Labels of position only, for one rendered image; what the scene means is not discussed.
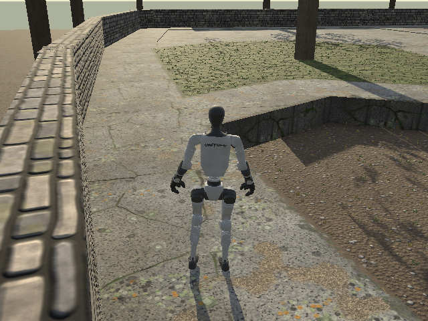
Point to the robot right forearm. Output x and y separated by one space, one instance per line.
247 175

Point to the right robot upper arm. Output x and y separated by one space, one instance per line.
239 151

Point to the left robot hand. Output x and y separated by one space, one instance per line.
174 184

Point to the left robot upper arm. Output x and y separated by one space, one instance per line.
190 150

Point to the humanoid robot head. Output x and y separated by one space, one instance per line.
216 116

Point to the robot left shin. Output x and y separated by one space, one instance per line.
194 237

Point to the right robot hand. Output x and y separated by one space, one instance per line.
246 186

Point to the robot left forearm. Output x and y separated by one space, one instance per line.
179 173

